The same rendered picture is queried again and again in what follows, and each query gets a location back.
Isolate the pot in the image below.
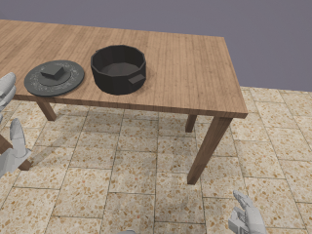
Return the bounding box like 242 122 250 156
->
91 45 146 96

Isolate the table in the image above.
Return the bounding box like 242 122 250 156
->
0 19 249 185

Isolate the robot left hand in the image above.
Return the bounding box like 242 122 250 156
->
0 72 31 178

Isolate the robot right hand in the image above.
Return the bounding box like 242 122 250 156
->
228 190 267 234

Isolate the lid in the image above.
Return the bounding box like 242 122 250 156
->
23 59 85 98

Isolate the knob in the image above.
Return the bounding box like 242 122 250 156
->
41 63 64 79

